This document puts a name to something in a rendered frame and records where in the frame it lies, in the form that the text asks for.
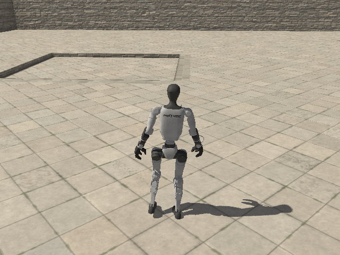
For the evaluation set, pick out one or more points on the robot right upper arm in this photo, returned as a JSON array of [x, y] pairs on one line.
[[191, 121]]

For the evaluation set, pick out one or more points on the right robot foot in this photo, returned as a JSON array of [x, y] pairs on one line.
[[177, 214]]

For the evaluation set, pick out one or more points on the left robot hand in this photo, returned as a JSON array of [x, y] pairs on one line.
[[137, 152]]

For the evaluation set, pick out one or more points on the right robot hand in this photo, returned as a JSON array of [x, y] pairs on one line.
[[197, 149]]

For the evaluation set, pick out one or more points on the robot torso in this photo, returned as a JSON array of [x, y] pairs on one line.
[[171, 125]]

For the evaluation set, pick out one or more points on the left robot forearm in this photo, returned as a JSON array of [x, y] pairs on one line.
[[143, 139]]

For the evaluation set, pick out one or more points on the right robot forearm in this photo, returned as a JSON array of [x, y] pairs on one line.
[[196, 140]]

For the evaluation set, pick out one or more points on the robot left upper arm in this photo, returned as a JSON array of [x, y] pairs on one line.
[[152, 118]]

